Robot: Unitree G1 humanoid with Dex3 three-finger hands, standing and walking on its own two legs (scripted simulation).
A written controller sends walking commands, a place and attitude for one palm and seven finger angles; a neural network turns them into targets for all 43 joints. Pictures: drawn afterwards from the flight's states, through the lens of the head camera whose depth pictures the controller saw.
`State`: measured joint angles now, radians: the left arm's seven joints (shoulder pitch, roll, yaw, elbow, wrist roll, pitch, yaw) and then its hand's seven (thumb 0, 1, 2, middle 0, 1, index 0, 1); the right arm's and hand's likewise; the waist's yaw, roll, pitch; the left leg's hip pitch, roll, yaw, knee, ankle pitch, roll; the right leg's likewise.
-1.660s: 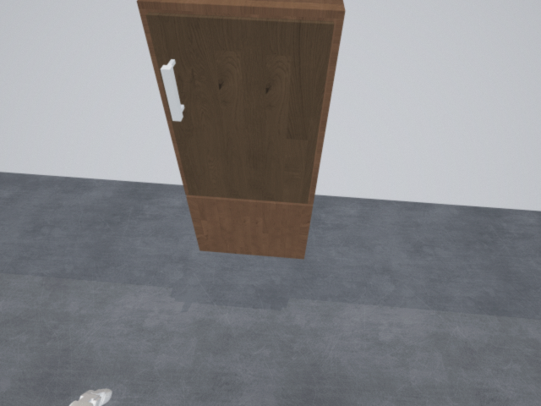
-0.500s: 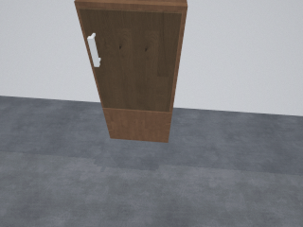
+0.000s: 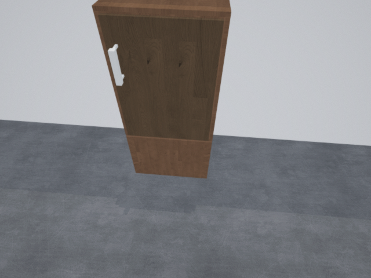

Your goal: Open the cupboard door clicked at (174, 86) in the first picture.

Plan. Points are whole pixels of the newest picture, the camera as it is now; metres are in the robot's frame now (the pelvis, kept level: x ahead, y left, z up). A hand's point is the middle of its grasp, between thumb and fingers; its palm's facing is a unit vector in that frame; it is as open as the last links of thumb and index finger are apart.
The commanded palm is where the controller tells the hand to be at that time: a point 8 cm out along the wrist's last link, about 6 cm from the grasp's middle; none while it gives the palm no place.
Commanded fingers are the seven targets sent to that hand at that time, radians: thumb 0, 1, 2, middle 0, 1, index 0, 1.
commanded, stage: take the last steps up to it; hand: left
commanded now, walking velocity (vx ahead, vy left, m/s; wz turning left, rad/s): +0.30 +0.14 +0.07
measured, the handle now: (117, 65) +0.83 +0.31 +0.04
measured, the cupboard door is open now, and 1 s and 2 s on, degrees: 0 0 0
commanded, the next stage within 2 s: come to a stop and stand still in 0.64 s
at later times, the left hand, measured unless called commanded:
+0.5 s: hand out of the picture +0.12 +0.27 -0.18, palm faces +0.03 -0.99 -0.17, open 7.3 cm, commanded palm none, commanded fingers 0.00 0.90 0.90 -0.20 -0.30 -0.20 -0.30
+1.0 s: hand (108, 209) +0.34 +0.26 -0.18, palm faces +0.05 -0.97 -0.24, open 7.2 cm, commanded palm none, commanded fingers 0.00 0.90 0.90 -0.20 -0.30 -0.20 -0.30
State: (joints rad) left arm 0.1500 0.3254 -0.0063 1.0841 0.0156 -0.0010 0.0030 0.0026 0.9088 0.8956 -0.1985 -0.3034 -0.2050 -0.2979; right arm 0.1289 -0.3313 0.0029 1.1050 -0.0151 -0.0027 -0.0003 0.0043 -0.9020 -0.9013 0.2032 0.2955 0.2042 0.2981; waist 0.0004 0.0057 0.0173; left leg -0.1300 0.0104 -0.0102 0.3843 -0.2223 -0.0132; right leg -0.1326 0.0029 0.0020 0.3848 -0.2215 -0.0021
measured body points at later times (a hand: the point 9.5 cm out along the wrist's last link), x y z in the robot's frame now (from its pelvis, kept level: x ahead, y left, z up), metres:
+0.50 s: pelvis +0.12 +0.09 +0.00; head +0.13 +0.10 +0.45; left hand +0.12 +0.32 -0.17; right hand +0.03 -0.11 -0.15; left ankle +0.06 +0.14 -0.74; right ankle +0.15 -0.03 -0.67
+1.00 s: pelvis +0.27 +0.08 -0.01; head +0.30 +0.07 +0.43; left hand +0.34 +0.31 -0.16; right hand +0.31 -0.15 -0.18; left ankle +0.26 +0.22 -0.69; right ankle +0.32 +0.00 -0.74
